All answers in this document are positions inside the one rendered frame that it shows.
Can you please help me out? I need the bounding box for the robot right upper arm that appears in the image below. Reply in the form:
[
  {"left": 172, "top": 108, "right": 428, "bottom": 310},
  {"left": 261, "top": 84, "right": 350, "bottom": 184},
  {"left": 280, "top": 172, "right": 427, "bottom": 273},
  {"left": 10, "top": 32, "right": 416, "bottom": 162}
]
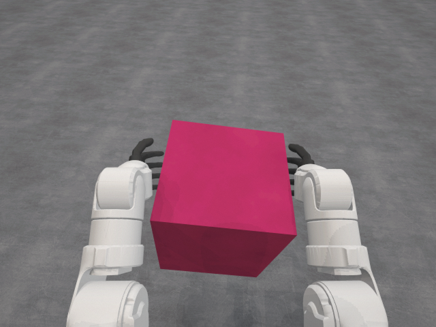
[{"left": 303, "top": 281, "right": 388, "bottom": 327}]

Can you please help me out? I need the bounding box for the carton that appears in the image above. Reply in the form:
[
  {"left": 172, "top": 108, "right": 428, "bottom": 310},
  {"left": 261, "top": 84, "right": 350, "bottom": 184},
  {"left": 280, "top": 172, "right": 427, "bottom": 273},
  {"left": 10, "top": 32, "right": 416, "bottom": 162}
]
[{"left": 150, "top": 120, "right": 297, "bottom": 277}]

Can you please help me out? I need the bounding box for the left robot hand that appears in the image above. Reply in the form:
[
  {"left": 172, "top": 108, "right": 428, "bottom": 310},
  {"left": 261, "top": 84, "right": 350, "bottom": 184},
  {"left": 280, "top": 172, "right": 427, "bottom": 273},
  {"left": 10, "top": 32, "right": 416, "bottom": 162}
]
[{"left": 129, "top": 138, "right": 164, "bottom": 190}]

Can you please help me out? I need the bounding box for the left robot forearm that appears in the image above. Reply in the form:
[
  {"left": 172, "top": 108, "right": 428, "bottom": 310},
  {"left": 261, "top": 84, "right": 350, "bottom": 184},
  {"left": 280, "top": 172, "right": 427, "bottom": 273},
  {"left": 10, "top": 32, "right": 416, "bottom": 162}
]
[{"left": 66, "top": 160, "right": 153, "bottom": 327}]

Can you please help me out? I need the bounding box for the right robot forearm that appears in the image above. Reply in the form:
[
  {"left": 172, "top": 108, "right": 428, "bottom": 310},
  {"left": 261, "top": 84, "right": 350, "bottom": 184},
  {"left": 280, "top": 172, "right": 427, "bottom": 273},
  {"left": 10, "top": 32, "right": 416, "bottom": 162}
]
[{"left": 294, "top": 164, "right": 388, "bottom": 324}]

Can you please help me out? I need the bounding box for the right robot hand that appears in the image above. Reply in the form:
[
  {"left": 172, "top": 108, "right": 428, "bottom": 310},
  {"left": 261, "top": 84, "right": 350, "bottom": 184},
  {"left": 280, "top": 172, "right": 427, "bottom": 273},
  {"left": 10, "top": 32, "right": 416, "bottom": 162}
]
[{"left": 287, "top": 144, "right": 315, "bottom": 196}]

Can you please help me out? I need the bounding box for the robot left upper arm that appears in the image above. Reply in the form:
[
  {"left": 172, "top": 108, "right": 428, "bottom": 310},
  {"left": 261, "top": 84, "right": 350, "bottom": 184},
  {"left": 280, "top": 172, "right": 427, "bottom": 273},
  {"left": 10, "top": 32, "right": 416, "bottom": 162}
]
[{"left": 67, "top": 281, "right": 149, "bottom": 327}]

